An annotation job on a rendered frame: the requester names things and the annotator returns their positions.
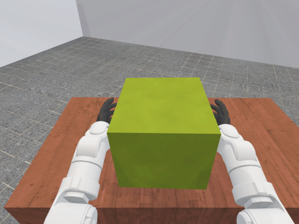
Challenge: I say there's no robot left forearm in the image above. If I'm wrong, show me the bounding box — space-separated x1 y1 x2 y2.
43 121 110 224

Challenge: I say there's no left robot upper arm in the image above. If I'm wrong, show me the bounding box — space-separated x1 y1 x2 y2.
46 202 98 224

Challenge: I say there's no carton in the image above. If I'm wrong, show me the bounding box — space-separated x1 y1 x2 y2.
107 77 221 189

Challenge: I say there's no pedestal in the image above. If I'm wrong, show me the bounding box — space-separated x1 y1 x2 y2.
4 97 299 224

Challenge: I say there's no robot left hand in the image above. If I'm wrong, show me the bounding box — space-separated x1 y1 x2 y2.
96 98 117 124

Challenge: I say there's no right robot upper arm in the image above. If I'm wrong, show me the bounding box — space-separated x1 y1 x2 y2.
236 208 293 224

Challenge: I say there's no robot right forearm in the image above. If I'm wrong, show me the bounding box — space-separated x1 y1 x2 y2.
217 124 295 224

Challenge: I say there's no robot right hand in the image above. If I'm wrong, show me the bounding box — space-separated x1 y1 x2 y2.
210 99 230 126

